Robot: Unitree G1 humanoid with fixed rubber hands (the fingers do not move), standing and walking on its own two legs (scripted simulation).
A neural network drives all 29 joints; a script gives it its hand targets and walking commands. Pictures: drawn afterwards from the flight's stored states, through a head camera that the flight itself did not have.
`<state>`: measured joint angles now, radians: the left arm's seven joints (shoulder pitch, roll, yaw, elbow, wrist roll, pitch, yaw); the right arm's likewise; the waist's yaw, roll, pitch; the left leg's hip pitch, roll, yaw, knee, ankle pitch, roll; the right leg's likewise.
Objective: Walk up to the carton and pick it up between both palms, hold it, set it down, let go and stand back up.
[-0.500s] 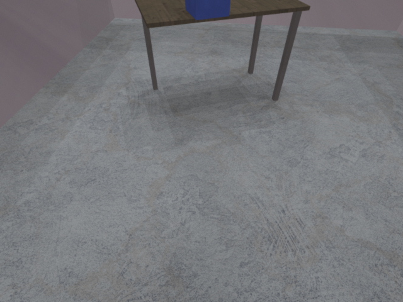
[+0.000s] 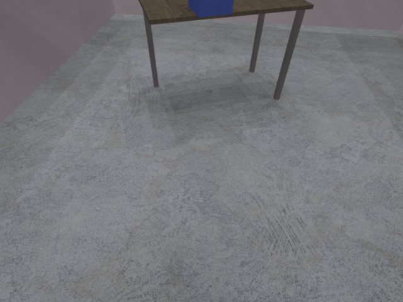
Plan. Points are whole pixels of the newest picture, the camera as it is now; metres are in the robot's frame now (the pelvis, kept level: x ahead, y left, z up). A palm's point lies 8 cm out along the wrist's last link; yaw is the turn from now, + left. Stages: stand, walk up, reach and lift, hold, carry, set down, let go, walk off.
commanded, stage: stand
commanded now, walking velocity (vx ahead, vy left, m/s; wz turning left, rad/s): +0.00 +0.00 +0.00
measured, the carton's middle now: out of the picture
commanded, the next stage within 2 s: walk up in 0.50 s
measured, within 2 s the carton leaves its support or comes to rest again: neither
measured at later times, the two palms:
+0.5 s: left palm out of the picture -0.04 +0.19 -0.16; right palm out of the picture -0.04 -0.20 -0.15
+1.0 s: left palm out of the picture +0.12 +0.19 -0.15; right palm out of the picture -0.08 -0.26 -0.14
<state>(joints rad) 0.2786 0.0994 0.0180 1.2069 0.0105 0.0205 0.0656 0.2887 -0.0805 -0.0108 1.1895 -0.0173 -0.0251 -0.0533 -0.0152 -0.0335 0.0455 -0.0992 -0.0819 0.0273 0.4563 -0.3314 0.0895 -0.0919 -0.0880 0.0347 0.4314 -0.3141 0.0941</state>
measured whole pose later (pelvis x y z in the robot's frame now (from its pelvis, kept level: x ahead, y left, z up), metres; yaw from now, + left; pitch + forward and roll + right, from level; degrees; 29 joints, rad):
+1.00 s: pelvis +0.07 -0.06 -0.01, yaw -3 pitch -4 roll +2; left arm 0.26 0.22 0.04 1.04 0.05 -0.01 -0.02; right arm 0.54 -0.15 -0.04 1.17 -0.06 -0.07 -0.04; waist -0.05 -0.04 0.03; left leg 0.08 -0.02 0.06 0.43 -0.44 0.02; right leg -0.54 -0.09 0.01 0.86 -0.31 0.01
